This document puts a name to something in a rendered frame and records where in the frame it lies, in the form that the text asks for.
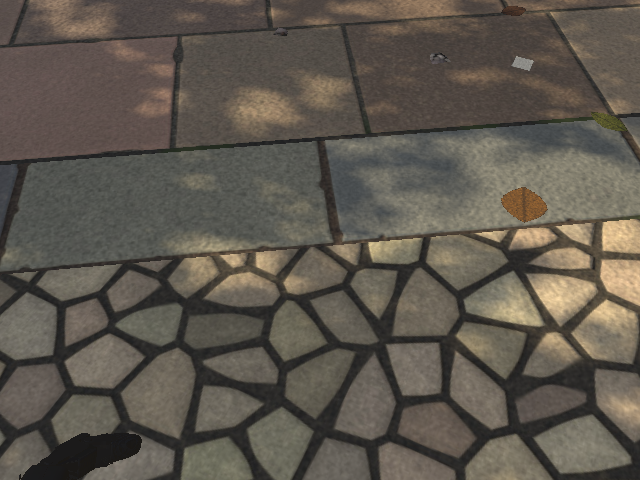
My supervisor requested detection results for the robot left hand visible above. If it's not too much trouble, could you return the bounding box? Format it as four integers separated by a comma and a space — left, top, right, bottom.
19, 433, 142, 480

